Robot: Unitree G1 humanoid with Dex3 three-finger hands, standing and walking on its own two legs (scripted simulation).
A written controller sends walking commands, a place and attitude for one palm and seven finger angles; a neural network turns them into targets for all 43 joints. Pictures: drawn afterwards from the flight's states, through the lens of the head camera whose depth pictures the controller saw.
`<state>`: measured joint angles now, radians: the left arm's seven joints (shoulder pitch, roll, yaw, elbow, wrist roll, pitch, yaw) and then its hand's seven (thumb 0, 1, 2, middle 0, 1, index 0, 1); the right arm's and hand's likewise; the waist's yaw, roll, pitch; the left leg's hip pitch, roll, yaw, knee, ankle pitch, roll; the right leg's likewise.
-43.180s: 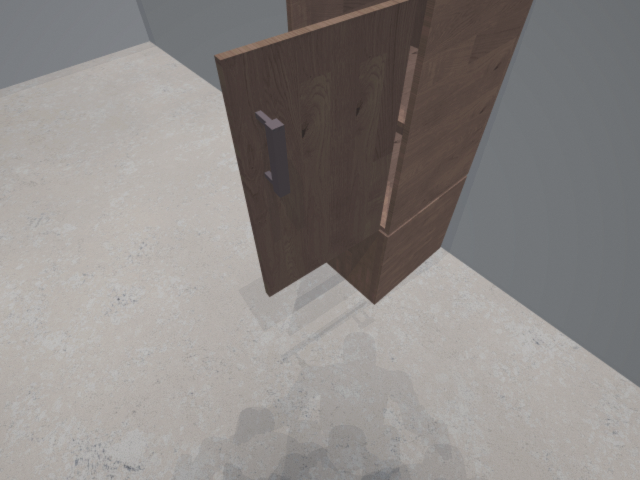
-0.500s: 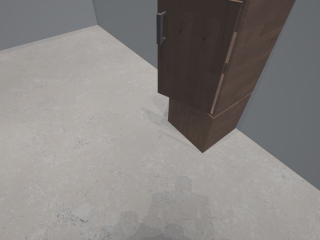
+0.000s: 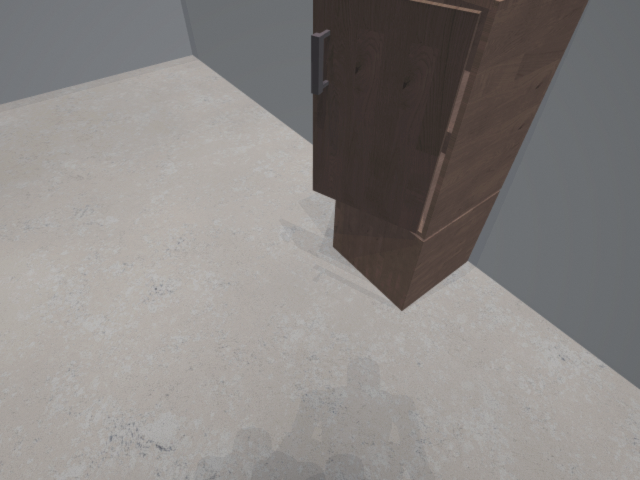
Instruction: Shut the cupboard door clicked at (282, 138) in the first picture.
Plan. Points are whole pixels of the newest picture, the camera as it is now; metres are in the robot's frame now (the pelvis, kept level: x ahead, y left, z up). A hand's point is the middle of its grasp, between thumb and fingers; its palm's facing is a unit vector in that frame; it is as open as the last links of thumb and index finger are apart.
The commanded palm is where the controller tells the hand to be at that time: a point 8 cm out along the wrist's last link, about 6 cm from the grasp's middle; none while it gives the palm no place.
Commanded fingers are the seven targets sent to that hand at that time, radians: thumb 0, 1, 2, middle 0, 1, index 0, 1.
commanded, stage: look to check the result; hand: left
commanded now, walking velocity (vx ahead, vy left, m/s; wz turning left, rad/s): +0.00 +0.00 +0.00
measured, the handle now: (321, 62) +0.99 +0.05 +0.08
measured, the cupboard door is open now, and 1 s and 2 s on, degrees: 20 20 20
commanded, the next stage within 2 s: walk to a spot facing it in 0.44 s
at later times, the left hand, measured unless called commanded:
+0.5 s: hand out of the picture +0.07 +0.21 -0.16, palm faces +0.00 -0.96 -0.28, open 7.4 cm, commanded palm none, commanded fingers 0.00 0.90 0.90 -0.20 -0.30 -0.20 -0.30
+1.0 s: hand out of the picture +0.03 +0.22 -0.20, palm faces +0.24 -0.94 -0.22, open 7.4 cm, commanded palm none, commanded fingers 0.00 0.90 0.90 -0.20 -0.30 -0.20 -0.30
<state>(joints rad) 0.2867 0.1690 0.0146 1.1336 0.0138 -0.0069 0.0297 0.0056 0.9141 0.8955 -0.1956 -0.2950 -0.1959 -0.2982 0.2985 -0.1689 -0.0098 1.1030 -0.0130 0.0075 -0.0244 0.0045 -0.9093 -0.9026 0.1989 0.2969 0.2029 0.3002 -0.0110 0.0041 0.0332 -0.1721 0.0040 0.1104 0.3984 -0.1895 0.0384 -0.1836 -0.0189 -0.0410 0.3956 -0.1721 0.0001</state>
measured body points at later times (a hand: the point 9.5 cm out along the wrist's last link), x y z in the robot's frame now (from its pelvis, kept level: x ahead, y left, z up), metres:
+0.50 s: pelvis +0.02 -0.01 +0.00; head +0.02 -0.01 +0.45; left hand +0.07 +0.26 -0.14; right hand +0.06 -0.27 -0.15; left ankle +0.02 +0.09 -0.74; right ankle +0.03 -0.12 -0.74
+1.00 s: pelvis +0.01 +0.01 -0.02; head +0.05 +0.04 +0.42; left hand +0.02 +0.27 -0.18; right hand +0.11 -0.22 -0.16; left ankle +0.02 +0.11 -0.74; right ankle +0.02 -0.12 -0.72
